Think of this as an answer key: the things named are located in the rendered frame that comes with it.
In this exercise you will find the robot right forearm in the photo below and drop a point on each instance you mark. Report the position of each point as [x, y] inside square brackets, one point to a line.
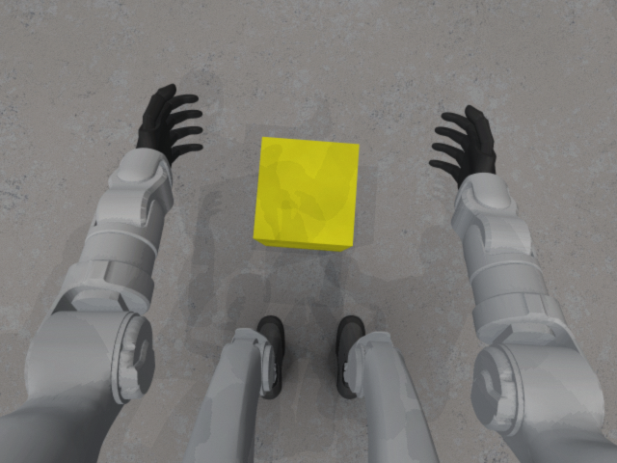
[511, 298]

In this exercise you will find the robot right shin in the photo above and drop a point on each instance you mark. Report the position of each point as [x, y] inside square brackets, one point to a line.
[374, 336]

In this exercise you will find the robot left hand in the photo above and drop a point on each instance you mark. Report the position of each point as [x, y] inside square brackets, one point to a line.
[155, 132]

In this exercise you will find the left robot thigh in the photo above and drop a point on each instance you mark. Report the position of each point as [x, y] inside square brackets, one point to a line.
[224, 431]

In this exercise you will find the robot right hand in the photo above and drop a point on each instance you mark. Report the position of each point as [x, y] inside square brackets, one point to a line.
[477, 156]

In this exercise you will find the robot right upper arm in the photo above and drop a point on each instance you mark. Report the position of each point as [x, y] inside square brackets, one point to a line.
[544, 401]

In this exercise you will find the robot left forearm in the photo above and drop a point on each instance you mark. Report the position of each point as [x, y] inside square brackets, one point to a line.
[114, 271]

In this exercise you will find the robot left upper arm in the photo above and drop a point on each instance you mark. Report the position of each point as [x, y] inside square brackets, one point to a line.
[84, 366]

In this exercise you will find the carton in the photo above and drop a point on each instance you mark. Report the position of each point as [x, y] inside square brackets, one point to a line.
[306, 194]

